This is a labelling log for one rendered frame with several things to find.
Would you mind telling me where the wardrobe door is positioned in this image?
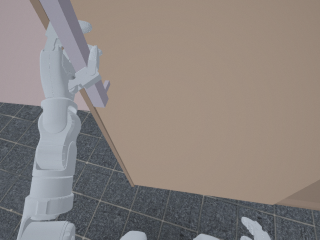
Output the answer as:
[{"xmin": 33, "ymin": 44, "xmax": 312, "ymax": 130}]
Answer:
[
  {"xmin": 70, "ymin": 0, "xmax": 320, "ymax": 205},
  {"xmin": 285, "ymin": 180, "xmax": 320, "ymax": 203}
]

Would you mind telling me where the left robot forearm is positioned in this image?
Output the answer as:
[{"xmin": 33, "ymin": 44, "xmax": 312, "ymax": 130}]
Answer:
[{"xmin": 16, "ymin": 97, "xmax": 82, "ymax": 240}]

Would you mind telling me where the robot right hand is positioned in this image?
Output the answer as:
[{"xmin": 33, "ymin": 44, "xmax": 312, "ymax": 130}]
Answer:
[{"xmin": 240, "ymin": 216, "xmax": 271, "ymax": 240}]

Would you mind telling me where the robot left hand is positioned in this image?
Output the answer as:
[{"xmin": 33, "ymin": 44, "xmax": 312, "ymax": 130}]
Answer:
[{"xmin": 39, "ymin": 20, "xmax": 103, "ymax": 101}]

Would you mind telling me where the handle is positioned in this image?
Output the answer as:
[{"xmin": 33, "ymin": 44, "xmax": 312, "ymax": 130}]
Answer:
[{"xmin": 39, "ymin": 0, "xmax": 110, "ymax": 108}]

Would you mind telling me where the robot left upper arm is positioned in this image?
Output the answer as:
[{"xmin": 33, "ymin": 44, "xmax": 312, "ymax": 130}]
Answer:
[{"xmin": 20, "ymin": 221, "xmax": 76, "ymax": 240}]

